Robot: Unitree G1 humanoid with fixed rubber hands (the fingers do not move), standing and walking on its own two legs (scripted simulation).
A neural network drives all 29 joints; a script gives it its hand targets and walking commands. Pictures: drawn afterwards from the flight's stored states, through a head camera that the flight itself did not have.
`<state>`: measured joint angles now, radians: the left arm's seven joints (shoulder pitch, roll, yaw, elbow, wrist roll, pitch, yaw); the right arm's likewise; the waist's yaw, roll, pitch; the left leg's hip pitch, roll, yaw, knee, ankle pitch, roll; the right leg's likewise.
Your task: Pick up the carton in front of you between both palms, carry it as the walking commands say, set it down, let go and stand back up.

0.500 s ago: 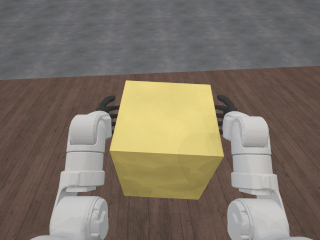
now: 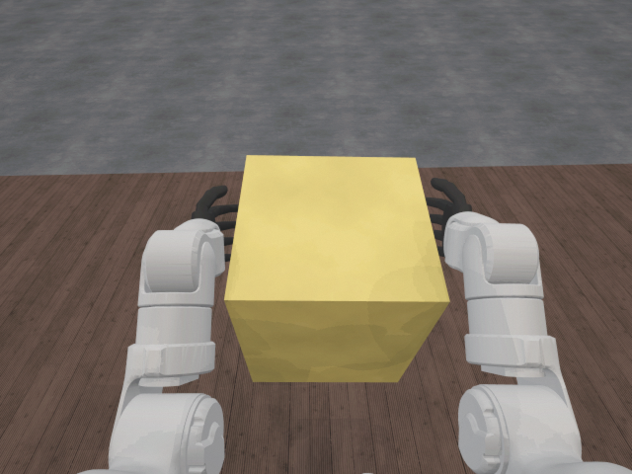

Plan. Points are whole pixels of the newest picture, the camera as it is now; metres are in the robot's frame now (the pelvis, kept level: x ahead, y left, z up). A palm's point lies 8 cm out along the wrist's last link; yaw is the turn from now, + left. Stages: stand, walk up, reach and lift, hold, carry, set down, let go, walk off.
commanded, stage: carry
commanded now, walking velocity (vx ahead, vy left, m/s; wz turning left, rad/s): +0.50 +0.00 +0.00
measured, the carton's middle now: (328, 277) +0.35 +0.00 +0.05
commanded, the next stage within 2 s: none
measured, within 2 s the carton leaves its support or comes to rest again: neither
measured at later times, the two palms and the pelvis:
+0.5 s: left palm (229, 120) +0.67 +0.17 +0.09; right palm (395, 116) +0.67 -0.13 +0.09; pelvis +0.31 +0.02 -0.05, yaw -2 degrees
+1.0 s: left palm (269, 62) +0.98 +0.13 +0.05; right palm (395, 61) +0.97 -0.17 +0.06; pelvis +0.62 +0.00 -0.09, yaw +1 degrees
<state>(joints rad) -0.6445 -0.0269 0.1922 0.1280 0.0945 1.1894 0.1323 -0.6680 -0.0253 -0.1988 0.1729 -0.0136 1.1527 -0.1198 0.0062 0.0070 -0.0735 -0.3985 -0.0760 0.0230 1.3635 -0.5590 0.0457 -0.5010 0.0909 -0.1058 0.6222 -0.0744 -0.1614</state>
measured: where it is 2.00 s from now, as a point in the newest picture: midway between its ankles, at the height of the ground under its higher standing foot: (325, 244)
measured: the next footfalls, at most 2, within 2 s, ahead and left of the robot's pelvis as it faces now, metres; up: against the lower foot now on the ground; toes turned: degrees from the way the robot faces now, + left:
left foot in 0.46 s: +0.45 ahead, +0.06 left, -0.05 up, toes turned +0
right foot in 1.00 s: +0.77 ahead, -0.05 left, -0.10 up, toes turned -2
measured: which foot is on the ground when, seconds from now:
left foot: up 0.00-0.44, down 0.46-1.00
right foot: down 0.00-0.46, up 0.48-0.98, down 1.00-1.00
